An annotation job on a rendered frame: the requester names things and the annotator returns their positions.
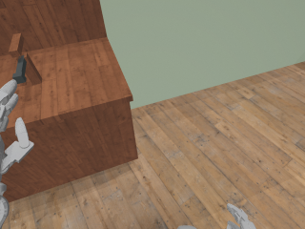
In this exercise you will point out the tap lever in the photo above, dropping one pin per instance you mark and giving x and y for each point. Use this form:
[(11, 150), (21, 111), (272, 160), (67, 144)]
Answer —
[(19, 75)]

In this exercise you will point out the left robot hand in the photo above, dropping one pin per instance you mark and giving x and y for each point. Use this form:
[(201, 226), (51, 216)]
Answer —
[(18, 149)]

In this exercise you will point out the robot left forearm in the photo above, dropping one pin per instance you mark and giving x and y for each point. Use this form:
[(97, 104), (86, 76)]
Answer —
[(4, 204)]

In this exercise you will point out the right robot hand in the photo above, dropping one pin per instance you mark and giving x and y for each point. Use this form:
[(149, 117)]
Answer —
[(240, 217)]

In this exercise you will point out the counter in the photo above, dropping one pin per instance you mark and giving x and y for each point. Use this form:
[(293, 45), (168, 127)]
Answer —
[(75, 102)]

